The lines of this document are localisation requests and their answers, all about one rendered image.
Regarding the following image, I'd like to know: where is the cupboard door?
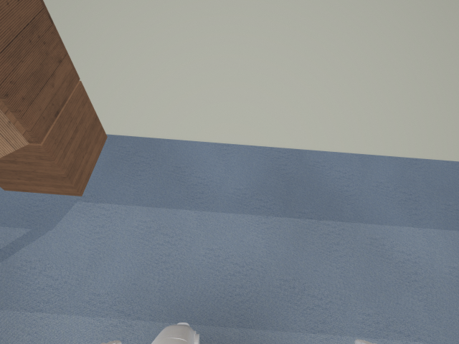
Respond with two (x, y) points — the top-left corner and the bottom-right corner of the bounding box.
(0, 109), (29, 158)

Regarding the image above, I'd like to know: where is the robot left thigh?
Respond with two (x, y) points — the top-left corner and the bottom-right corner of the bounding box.
(152, 324), (199, 344)

